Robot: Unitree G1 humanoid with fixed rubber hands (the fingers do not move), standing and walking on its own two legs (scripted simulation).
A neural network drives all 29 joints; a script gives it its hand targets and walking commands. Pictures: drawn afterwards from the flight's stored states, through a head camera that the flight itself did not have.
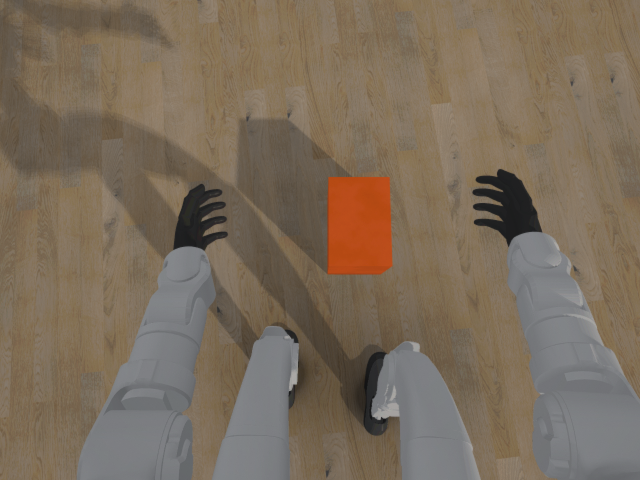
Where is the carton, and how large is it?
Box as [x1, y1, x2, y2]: [327, 177, 391, 274]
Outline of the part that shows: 328,177 328,273 381,273 391,266 389,177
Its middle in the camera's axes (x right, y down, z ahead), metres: +0.10 -0.04 +1.00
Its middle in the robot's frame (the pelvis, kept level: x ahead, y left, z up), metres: +0.50 -0.06 -0.59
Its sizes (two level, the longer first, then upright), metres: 0.217 0.148 0.187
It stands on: the floor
